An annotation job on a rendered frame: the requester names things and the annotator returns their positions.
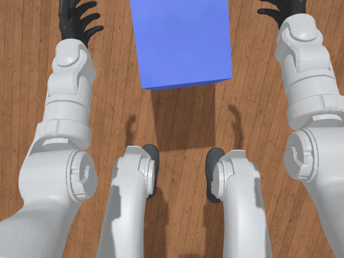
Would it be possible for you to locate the robot right upper arm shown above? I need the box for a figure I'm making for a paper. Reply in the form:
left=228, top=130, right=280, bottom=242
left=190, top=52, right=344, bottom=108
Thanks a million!
left=283, top=127, right=344, bottom=258

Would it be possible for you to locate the left robot forearm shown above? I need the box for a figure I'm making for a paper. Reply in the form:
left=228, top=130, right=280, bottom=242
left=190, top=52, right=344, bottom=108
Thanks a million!
left=18, top=39, right=96, bottom=197

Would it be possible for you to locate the robot left hand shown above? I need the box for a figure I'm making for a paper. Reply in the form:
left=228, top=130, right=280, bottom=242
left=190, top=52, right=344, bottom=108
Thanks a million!
left=59, top=0, right=104, bottom=48

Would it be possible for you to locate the robot right hand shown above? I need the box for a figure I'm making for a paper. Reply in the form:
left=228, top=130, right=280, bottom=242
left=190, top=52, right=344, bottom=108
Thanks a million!
left=257, top=0, right=306, bottom=30

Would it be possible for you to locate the left robot shin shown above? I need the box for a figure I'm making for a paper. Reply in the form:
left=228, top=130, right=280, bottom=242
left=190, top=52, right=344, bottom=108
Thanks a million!
left=112, top=146, right=149, bottom=177

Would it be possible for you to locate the right robot thigh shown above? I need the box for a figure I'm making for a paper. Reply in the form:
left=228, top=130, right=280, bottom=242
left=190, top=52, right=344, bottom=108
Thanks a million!
left=214, top=157, right=273, bottom=258

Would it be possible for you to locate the robot left upper arm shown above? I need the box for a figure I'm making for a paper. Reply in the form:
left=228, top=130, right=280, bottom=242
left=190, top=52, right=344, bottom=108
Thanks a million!
left=0, top=149, right=98, bottom=258

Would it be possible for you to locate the carton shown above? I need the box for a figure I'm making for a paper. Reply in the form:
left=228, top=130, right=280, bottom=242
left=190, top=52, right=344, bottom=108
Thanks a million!
left=130, top=0, right=232, bottom=90

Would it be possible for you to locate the right robot forearm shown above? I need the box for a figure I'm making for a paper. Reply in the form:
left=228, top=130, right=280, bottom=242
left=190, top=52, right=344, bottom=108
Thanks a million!
left=275, top=13, right=344, bottom=131

